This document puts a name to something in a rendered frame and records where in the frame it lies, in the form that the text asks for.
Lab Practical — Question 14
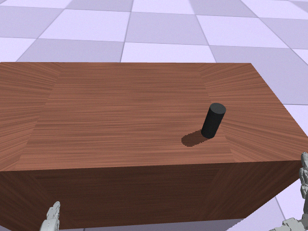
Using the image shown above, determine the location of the left robot hand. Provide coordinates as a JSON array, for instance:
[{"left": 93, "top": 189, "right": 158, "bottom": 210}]
[{"left": 39, "top": 201, "right": 60, "bottom": 231}]

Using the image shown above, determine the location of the can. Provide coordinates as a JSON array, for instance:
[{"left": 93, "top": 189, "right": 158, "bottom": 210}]
[{"left": 201, "top": 103, "right": 226, "bottom": 139}]

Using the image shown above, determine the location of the right robot hand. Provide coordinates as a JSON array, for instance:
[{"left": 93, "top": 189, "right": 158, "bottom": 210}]
[{"left": 270, "top": 152, "right": 308, "bottom": 231}]

